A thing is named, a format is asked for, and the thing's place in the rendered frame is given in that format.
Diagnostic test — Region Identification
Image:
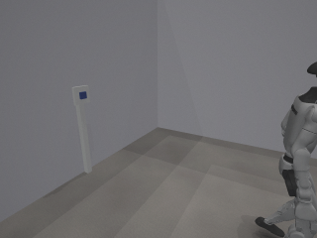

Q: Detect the panel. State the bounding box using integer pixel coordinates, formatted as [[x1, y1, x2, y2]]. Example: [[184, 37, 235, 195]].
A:
[[71, 85, 92, 174]]

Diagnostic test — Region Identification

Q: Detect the robot right upper arm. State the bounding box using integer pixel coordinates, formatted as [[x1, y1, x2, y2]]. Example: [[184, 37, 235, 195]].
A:
[[290, 105, 317, 158]]

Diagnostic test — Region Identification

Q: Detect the button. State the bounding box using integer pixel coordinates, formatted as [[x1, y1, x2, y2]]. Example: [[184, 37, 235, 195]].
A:
[[79, 91, 87, 99]]

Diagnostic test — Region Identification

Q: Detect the humanoid robot torso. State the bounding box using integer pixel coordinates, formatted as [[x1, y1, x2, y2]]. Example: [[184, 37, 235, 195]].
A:
[[278, 97, 317, 179]]

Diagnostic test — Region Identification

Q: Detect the left robot shin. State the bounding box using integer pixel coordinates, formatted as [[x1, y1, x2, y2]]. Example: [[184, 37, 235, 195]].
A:
[[265, 199, 295, 225]]

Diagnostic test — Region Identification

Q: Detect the right robot hand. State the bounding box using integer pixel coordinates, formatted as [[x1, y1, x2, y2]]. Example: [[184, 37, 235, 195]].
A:
[[294, 201, 317, 235]]

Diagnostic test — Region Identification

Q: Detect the right robot forearm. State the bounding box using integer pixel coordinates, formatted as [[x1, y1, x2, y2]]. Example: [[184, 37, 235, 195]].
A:
[[291, 149, 313, 204]]

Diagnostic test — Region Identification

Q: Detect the robot left upper arm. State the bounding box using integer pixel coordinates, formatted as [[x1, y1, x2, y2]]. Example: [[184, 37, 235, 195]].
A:
[[280, 93, 303, 131]]

